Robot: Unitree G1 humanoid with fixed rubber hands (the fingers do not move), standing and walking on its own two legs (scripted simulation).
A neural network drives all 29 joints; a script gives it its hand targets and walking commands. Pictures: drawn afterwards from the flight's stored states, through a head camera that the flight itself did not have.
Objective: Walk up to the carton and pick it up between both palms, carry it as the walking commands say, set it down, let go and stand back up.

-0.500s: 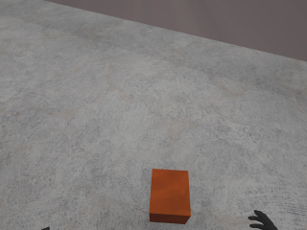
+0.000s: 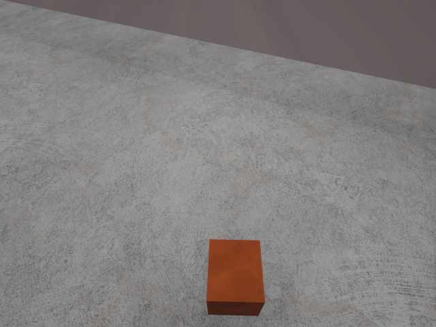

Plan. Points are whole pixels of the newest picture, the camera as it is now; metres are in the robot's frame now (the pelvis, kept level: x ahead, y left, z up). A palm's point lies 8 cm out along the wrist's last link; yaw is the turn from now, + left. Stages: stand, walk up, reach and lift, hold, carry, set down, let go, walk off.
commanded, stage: walk up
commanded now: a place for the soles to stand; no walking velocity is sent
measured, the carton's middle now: (233, 277) +0.42 -0.06 -0.67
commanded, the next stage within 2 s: reach and lift in 0.96 s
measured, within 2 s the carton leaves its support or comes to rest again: neither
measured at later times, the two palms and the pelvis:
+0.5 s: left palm out of the picture +0.03 +0.30 -0.10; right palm out of the picture +0.04 -0.30 -0.12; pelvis -0.03 -0.01 +0.00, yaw +0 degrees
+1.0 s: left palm out of the picture +0.04 +0.30 -0.11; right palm out of the picture +0.04 -0.30 -0.11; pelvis -0.03 +0.00 +0.00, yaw +0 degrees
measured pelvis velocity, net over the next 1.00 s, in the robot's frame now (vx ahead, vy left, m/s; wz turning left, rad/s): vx -0.03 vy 0.00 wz -0.01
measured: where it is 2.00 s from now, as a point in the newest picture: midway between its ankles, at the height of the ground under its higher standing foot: outside the picture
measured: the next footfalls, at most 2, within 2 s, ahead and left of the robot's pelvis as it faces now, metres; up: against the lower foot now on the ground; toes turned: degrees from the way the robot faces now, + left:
none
